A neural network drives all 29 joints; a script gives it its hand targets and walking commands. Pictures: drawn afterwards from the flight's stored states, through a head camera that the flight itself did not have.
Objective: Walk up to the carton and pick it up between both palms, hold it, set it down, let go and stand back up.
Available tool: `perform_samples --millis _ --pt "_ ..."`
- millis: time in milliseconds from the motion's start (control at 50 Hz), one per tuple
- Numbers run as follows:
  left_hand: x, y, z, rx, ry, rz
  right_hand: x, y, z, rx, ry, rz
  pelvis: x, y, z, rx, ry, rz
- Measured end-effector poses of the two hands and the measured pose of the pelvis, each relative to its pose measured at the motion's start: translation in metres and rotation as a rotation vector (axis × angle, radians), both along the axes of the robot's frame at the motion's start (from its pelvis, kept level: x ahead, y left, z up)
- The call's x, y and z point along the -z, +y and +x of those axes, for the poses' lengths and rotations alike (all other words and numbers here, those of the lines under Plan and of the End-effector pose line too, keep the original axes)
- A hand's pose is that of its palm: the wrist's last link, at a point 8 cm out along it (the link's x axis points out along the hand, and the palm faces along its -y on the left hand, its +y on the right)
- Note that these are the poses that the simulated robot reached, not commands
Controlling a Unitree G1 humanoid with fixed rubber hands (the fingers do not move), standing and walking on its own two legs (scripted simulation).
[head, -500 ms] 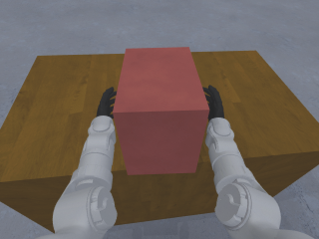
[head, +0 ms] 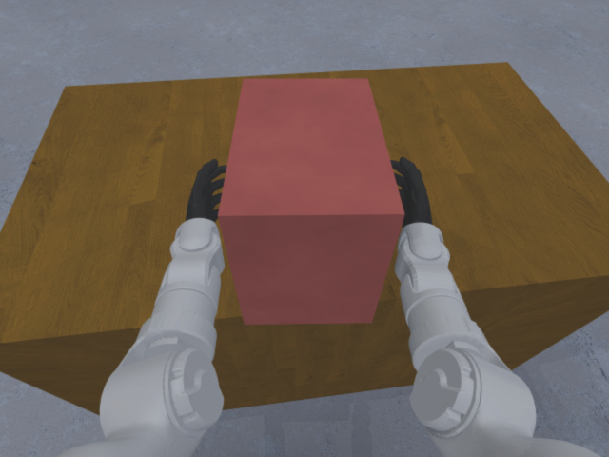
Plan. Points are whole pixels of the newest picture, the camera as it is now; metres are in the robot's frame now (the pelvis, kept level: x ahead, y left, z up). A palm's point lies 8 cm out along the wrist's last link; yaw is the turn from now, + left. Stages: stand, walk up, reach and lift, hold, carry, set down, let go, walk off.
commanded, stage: set down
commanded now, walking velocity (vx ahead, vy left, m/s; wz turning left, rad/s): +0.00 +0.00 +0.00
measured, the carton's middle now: (306, 199) +0.49 +0.05 +0.03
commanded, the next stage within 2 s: none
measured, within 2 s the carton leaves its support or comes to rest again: rests again in 0.44 s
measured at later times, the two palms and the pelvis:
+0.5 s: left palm (202, 222) +0.41 +0.19 +0.06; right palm (412, 223) +0.43 -0.10 +0.06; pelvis -0.01 +0.00 +0.00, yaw +0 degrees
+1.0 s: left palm (202, 226) +0.41 +0.19 +0.05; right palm (413, 226) +0.43 -0.10 +0.06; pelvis -0.01 +0.01 +0.00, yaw +0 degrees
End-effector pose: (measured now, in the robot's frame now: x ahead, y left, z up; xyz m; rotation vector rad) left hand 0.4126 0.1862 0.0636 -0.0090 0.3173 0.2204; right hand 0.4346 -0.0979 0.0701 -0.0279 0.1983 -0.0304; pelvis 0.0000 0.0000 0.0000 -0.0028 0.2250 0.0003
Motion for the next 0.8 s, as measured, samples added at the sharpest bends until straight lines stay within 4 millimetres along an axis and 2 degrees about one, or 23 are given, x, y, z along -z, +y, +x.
perform_samples --millis 800 --pt "0.0079 0.0009 -0.0042 0.007 -0.041 0.01 0.0068 0.0 -0.0073 0.011 0.0 -0.017 -0.0006 0.0059 -0.0055 0.0 -0.012 -0.001"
